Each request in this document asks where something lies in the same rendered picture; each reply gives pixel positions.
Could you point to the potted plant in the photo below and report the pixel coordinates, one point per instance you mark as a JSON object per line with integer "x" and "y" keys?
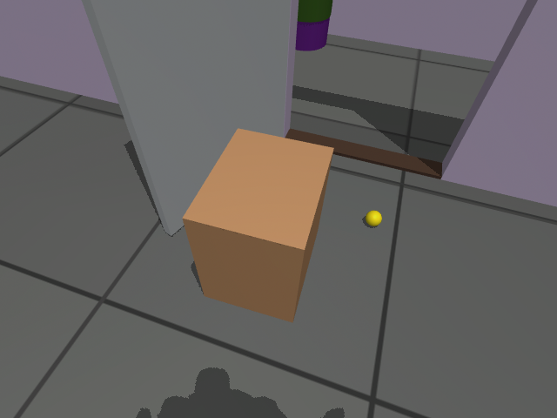
{"x": 312, "y": 25}

